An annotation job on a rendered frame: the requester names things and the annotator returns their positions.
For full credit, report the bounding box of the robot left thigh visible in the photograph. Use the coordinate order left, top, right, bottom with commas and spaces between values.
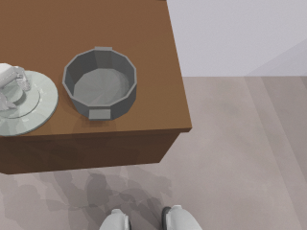
99, 213, 130, 230

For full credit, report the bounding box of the lid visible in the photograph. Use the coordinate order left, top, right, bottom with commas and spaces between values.
0, 70, 59, 137

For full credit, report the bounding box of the left robot shin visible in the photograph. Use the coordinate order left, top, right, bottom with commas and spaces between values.
111, 209, 124, 215

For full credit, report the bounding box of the table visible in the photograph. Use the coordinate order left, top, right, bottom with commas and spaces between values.
0, 0, 192, 175

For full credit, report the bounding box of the pot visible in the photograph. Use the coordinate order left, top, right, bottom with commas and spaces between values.
62, 46, 137, 121

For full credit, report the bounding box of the left robot hand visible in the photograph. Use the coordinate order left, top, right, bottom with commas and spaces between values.
0, 63, 31, 111

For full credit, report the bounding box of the knob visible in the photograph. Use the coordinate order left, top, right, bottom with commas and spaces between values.
1, 85, 26, 105

